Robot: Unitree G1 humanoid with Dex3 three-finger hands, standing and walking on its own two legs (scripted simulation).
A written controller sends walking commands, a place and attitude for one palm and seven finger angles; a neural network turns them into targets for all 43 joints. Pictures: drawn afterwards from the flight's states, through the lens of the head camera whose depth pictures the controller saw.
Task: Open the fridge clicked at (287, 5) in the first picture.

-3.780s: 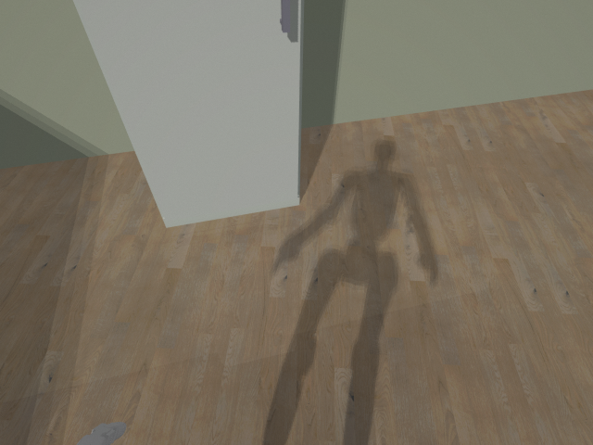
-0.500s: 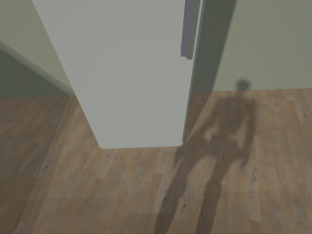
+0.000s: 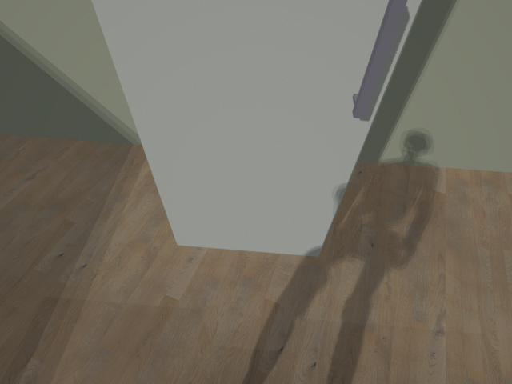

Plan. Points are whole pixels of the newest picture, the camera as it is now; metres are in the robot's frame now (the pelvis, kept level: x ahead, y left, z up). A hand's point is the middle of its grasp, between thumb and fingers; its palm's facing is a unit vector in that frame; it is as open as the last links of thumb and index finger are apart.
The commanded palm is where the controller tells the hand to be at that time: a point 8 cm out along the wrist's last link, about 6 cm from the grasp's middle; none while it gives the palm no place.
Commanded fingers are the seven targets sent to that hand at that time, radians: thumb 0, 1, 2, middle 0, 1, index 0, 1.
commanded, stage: take the last steps up to it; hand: right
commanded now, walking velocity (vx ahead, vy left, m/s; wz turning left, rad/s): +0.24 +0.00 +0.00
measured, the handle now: (374, 56) +0.64 -0.15 +0.19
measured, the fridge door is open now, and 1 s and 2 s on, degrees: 0 0 0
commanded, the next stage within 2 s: come to a stop and stand still in 0.22 s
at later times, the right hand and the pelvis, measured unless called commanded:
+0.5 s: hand out of the picture +0.14 -0.19 -0.17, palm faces +0.06 +0.99 -0.16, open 7.4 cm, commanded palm none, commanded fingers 0.00 -0.90 -0.90 0.20 0.30 0.20 0.30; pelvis +0.14 -0.02 +0.01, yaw +1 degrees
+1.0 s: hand (366, 378) +0.18 -0.18 -0.15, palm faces +0.08 +0.97 -0.23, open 7.4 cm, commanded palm none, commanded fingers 0.00 -0.90 -0.90 0.20 0.30 0.20 0.30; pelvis +0.12 +0.01 +0.01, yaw -1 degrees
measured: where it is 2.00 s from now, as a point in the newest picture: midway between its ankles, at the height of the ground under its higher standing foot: outside the picture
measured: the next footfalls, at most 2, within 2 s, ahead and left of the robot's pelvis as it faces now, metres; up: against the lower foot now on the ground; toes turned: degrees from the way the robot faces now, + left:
right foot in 0.28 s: +0.21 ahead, -0.12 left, +0.00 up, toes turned -9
left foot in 0.66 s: +0.18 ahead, +0.11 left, +0.00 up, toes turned +3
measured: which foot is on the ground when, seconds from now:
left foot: down 0.00-0.30, up 0.32-0.64, down 0.66-1.00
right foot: up 0.00-0.26, down 0.28-0.68, up 0.70-1.00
